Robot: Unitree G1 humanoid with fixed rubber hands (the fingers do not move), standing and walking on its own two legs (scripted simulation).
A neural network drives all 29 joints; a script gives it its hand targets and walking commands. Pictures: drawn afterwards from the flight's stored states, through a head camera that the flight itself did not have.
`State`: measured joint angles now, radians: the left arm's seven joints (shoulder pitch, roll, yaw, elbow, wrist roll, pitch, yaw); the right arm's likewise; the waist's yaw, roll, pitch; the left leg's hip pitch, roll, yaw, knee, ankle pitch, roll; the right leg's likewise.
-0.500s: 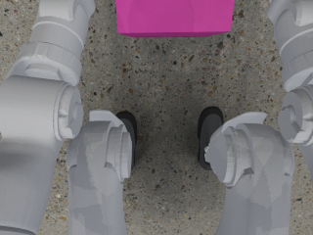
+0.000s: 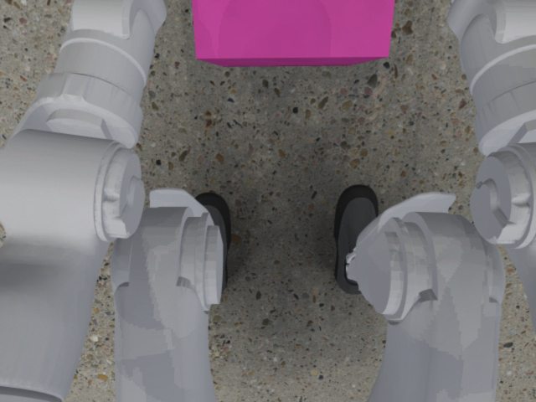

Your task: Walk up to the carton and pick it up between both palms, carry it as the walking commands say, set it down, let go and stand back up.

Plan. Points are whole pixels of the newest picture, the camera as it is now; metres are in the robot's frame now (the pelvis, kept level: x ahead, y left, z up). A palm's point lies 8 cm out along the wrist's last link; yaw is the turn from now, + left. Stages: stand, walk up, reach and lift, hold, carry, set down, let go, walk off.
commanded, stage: reach and lift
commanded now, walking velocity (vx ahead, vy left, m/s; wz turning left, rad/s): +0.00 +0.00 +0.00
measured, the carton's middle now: out of the picture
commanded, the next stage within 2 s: none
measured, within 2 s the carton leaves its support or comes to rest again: leaves its support in 1.06 s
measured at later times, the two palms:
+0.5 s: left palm out of the picture +0.56 +0.14 -0.19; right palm out of the picture +0.55 -0.16 -0.20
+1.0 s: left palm out of the picture +0.56 +0.14 -0.19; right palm out of the picture +0.55 -0.16 -0.20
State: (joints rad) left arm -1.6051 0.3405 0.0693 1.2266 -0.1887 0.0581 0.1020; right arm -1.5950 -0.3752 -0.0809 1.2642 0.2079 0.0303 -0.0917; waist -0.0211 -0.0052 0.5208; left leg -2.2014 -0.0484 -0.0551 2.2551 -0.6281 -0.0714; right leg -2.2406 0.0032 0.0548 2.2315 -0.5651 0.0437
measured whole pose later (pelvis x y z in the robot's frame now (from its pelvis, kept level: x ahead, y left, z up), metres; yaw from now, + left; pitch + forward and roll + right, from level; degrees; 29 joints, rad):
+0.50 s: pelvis +0.00 +0.01 -0.01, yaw +0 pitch +32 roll +0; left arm -1.59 0.30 0.21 1.17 -0.06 0.11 0.05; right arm -1.61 -0.31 -0.19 1.24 0.05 0.12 -0.04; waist -0.02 0.00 0.52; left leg -2.21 -0.05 -0.04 2.28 -0.64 -0.05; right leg -2.24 0.01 0.07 2.25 -0.58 0.06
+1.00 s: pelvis +0.01 +0.00 -0.01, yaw +0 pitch +33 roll +0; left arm -1.55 0.29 0.20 1.09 -0.09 0.17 0.08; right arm -1.59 -0.32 -0.10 1.20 0.13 0.18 -0.07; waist -0.02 0.01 0.50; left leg -2.21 -0.05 -0.06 2.30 -0.65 -0.06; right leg -2.24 0.00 0.06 2.27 -0.59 0.05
